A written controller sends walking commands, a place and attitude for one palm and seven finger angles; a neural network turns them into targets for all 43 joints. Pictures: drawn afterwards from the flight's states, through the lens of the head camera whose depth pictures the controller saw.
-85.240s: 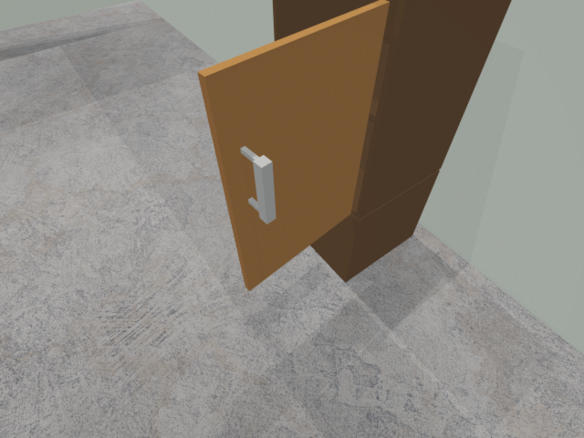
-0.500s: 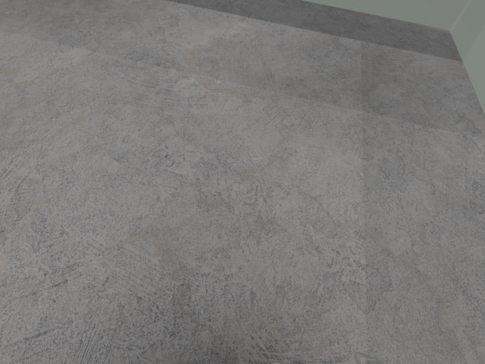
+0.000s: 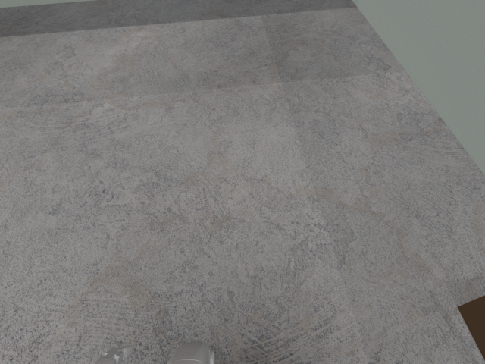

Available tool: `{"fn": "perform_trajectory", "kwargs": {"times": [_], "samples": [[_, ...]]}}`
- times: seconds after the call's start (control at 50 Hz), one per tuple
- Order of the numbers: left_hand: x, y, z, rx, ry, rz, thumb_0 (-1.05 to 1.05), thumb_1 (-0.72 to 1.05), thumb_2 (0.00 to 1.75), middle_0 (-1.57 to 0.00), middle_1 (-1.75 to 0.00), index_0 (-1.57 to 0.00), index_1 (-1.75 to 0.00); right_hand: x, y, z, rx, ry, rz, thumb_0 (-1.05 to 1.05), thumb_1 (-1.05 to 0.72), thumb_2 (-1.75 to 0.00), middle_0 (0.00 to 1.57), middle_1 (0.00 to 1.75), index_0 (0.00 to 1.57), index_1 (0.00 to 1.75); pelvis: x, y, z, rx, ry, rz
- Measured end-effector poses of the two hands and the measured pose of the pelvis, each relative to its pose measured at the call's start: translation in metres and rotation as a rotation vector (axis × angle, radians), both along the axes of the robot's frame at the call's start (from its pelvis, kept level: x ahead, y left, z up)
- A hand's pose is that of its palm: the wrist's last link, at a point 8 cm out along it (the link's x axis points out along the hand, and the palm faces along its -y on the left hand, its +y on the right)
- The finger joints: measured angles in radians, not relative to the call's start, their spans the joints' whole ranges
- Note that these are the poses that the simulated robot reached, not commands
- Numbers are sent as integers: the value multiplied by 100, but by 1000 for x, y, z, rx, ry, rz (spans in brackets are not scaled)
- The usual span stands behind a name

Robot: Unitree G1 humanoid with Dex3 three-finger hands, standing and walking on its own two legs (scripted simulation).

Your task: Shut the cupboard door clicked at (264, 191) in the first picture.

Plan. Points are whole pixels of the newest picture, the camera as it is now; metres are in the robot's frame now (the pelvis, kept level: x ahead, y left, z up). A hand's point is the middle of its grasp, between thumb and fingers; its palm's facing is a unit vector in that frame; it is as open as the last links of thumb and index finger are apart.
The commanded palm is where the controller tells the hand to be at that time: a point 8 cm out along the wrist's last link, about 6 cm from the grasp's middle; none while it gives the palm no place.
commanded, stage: turn to face it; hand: left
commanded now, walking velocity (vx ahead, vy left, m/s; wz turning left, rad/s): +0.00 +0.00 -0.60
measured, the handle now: out of the picture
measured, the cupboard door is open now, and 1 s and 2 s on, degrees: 9 9 9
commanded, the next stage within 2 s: none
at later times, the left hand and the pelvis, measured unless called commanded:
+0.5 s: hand (134, 344) +0.17 +0.23 -0.16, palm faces -0.25 -0.95 -0.19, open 7.4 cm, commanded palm none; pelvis +0.03 +0.04 +0.01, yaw -18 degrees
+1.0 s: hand (201, 320) +0.21 +0.10 -0.15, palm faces -0.55 -0.80 -0.23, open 7.4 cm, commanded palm none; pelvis +0.03 -0.01 +0.01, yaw -34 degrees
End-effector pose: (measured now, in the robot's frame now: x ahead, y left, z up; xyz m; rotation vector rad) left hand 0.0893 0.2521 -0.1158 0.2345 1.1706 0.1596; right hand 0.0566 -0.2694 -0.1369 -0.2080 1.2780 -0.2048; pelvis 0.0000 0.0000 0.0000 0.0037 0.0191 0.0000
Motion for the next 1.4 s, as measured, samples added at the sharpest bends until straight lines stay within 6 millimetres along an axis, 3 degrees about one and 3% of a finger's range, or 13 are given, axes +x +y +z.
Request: {"fn": "perform_trajectory", "kwargs": {"times": [0.14,0.26,0.32,0.44,0.54,0.64,0.72,0.78,0.98,1.08,1.18,1.3,1.4], "samples": [[2,-7,-10,-45,64,-54,1,90,90,-21,-30,-21,-30,18,8,18,-8,-76,-35,1,-91,-90,20,30,20,29,8,5,6,3,17,-73],[15,13,-32,-77,100,-85,1,90,90,-21,-30,-21,-30,32,30,25,-47,-144,-68,1,-91,-90,20,30,20,29,19,28,-4,-22,28,-143],[28,24,-37,-81,115,-111,1,90,90,-21,-30,-21,-30,27,43,30,-60,-150,-80,1,-91,-90,20,30,20,29,22,36,-3,-22,19,-187],[65,30,-23,-73,101,-193,1,91,90,-20,-30,-20,-30,-4,58,40,-59,-107,-157,1,-91,-90,20,30,20,30,28,42,10,-54,15,-262],[98,17,-15,-55,77,-276,1,91,90,-20,-30,-20,-30,-41,59,34,-39,-63,-263,1,-90,-90,20,30,20,30,30,38,12,-52,13,-333],[132,-21,-8,-38,36,-387,1,91,90,-20,-30,-20,-30,-87,51,18,-5,-5,-380,1,-90,-90,20,30,20,30,29,24,6,-38,5,-399],[156,-62,-7,-19,-41,-480,1,91,90,-20,-30,-20,-30,-123,34,-7,29,32,-468,1,-90,-90,20,30,20,30,28,3,-10,-7,-3,-450],[158,-84,-2,-7,-64,-518,1,91,90,-20,-30,-20,-30,-136,21,-15,33,62,-514,1,-91,-90,20,30,20,30,25,-4,-10,-13,-9,-480],[143,-107,-1,-18,40,-587,1,90,90,-21,-30,-21,-30,-107,-4,13,-1,-68,-563,1,-91,-90,20,30,20,29,29,-14,7,16,8,-584],[148,-101,-13,-34,83,-605,1,90,90,-21,-30,-21,-30,-85,-4,21,-37,-106,-579,1,-91,-90,20,30,20,29,42,-8,5,8,23,-639],[169,-87,-33,-39,127,-621,1,90,90,-21,-30,-21,-30,-67,6,27,-94,-151,-603,1,-91,-90,20,30,20,29,61,3,-4,-4,34,-699],[201,-90,-26,-27,139,-692,1,91,90,-20,-30,-20,-30,-79,31,39,-97,-120,-651,1,-91,-90,20,30,20,30,71,6,7,-33,28,-779],[224,-112,-17,-14,119,-768,1,91,90,-20,-30,-20,-30,-106,50,36,-68,-84,-747,1,-90,-90,20,30,20,30,73,2,11,-44,27,-846]]}}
